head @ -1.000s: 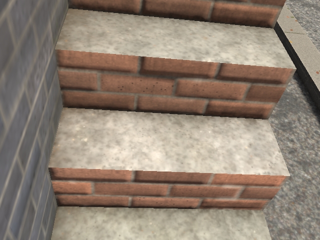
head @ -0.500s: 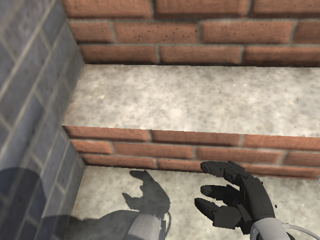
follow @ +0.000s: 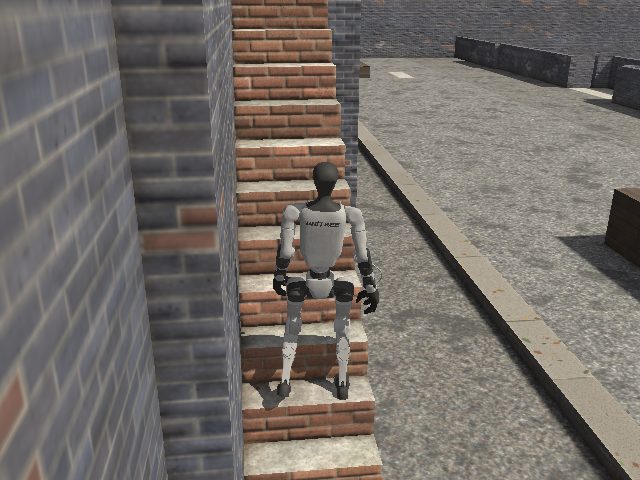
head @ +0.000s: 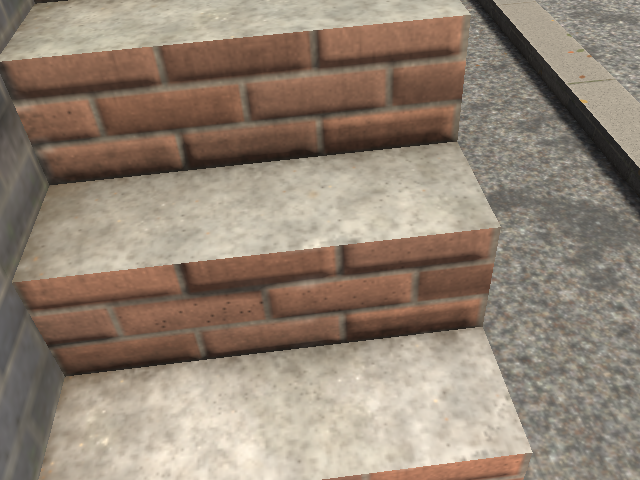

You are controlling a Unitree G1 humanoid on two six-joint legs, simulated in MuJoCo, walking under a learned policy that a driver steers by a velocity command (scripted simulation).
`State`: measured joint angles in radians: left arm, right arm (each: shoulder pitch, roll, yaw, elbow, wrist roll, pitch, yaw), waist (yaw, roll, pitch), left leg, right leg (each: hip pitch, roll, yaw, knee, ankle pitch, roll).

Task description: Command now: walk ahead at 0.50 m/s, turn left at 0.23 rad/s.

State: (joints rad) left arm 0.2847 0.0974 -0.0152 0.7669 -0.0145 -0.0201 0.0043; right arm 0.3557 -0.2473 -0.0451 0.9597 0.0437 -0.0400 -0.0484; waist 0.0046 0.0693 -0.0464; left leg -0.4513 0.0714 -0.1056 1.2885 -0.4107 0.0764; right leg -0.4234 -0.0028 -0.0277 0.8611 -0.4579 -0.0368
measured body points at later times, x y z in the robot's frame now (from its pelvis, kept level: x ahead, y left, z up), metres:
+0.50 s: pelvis +0.12 +0.14 +0.10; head +0.12 +0.16 +0.55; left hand +0.06 +0.38 -0.06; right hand +0.34 -0.04 +0.00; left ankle +0.17 +0.26 -0.50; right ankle +0.03 -0.10 -0.55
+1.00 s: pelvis +0.19 +0.13 +0.26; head +0.18 +0.19 +0.70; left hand +0.30 +0.36 +0.13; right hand +0.30 -0.11 +0.18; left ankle +0.13 +0.26 -0.48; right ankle +0.26 -0.05 -0.19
